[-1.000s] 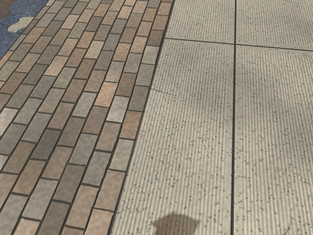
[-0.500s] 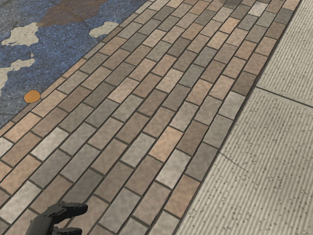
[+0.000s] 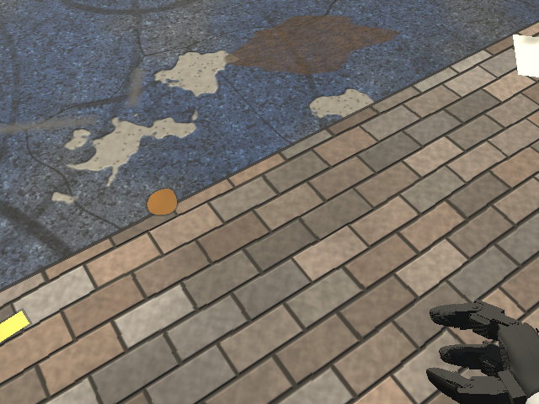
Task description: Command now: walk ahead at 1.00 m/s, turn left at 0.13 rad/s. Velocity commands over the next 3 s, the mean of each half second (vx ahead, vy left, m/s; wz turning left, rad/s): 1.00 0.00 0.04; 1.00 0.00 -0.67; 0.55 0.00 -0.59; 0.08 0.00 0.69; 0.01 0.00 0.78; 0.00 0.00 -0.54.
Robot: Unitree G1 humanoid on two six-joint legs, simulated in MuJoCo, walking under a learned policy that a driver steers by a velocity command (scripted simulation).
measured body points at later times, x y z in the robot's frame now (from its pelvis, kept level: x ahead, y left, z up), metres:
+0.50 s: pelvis +0.50 +0.00 -0.02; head +0.53 +0.00 +0.43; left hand +0.74 +0.22 -0.09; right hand +0.41 -0.27 -0.14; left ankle +0.22 +0.07 -0.70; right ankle +0.67 -0.08 -0.73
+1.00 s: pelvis +0.98 +0.00 +0.00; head +1.01 +0.01 +0.45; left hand +1.12 +0.28 -0.12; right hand +1.08 -0.30 -0.07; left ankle +1.08 +0.11 -0.72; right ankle +0.78 -0.05 -0.61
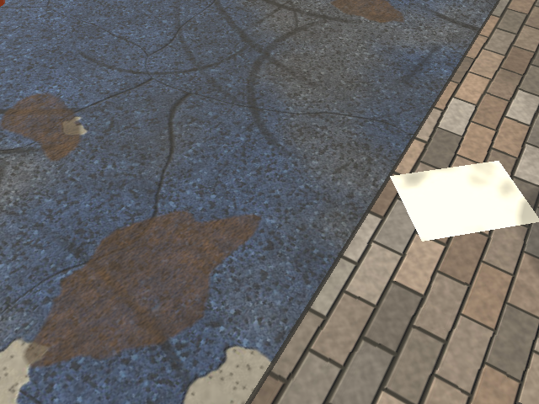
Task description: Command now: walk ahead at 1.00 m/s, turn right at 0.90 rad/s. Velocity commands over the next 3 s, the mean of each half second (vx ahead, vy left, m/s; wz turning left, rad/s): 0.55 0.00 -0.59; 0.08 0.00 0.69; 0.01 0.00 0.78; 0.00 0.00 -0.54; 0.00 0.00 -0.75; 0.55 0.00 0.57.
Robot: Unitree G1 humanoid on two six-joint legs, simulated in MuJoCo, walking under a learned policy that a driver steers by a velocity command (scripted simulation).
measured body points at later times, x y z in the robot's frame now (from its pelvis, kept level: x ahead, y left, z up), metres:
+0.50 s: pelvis +0.35 -0.01 +0.00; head +0.40 -0.03 +0.45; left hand +0.58 +0.17 -0.10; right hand +0.40 -0.31 -0.11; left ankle +0.39 +0.17 -0.64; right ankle +0.41 -0.07 -0.72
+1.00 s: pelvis +0.47 +0.05 +0.01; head +0.53 +0.09 +0.46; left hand +0.64 +0.35 -0.09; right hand +0.64 -0.23 -0.07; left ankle +0.49 +0.14 -0.72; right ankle +0.47 -0.11 -0.64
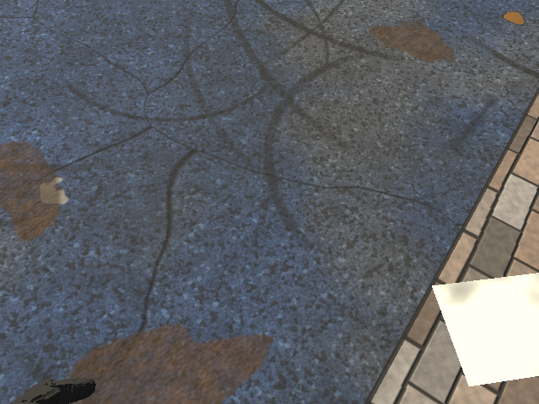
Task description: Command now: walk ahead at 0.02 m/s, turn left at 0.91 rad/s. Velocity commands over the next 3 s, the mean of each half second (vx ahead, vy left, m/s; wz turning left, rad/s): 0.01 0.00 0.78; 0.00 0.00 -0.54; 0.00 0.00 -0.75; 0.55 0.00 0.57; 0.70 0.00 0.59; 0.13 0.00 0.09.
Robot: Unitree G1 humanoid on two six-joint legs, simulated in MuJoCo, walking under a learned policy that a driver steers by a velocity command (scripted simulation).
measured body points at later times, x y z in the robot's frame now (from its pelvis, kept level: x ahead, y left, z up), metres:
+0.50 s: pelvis +0.05 -0.04 +0.00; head +0.09 -0.05 +0.45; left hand +0.06 +0.27 -0.09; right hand +0.34 -0.22 -0.09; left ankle -0.04 +0.09 -0.66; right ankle +0.12 -0.14 -0.74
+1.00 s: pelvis +0.05 -0.05 -0.01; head +0.11 -0.06 +0.44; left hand +0.21 +0.24 -0.09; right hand +0.22 -0.32 -0.11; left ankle -0.02 +0.09 -0.74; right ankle +0.09 -0.16 -0.72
